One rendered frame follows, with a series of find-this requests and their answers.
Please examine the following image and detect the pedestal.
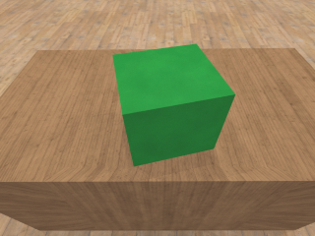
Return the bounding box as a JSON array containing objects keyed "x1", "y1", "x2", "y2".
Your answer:
[{"x1": 0, "y1": 48, "x2": 315, "y2": 231}]

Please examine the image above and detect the carton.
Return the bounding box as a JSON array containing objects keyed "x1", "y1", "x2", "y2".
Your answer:
[{"x1": 112, "y1": 43, "x2": 235, "y2": 167}]

